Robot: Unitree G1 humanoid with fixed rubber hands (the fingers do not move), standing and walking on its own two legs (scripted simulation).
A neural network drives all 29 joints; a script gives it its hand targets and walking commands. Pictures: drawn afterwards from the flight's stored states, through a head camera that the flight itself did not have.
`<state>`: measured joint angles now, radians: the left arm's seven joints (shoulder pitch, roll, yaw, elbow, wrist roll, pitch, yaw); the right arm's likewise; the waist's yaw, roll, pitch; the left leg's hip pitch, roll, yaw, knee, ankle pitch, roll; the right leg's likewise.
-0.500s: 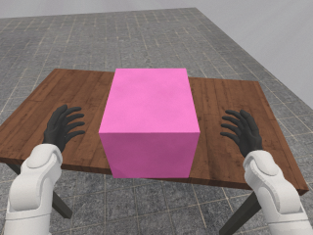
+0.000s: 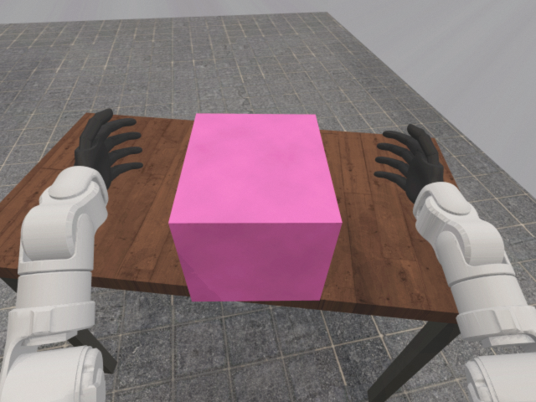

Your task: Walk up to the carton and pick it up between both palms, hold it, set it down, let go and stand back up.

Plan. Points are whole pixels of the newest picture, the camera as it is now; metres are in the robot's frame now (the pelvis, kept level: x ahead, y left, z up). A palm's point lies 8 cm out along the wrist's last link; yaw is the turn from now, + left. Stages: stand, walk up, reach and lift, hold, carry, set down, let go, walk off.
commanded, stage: reach and lift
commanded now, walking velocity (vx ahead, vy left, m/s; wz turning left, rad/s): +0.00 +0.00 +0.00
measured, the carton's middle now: (256, 204) +0.46 +0.03 +0.06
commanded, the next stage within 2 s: none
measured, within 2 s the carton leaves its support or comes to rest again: neither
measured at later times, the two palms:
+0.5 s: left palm (101, 119) +0.42 +0.23 +0.25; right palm (415, 129) +0.44 -0.19 +0.23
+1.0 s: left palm (132, 183) +0.42 +0.22 +0.14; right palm (367, 189) +0.44 -0.15 +0.12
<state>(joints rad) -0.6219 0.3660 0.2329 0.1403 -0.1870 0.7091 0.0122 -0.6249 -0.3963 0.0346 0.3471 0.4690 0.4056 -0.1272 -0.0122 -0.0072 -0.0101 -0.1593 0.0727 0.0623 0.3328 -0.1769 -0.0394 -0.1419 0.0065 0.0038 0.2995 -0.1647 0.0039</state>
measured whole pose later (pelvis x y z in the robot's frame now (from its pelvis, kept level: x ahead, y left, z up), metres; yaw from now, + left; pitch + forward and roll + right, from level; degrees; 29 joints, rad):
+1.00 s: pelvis +0.00 +0.00 +0.00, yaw +2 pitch +9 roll -1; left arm -0.85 0.27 0.09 0.81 -0.15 0.22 0.05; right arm -0.84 -0.25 0.02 0.89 0.34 0.10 -0.13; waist 0.03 0.03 -0.09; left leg -0.37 0.07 0.01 0.40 -0.18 -0.03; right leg -0.32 0.01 -0.03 0.32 -0.15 0.01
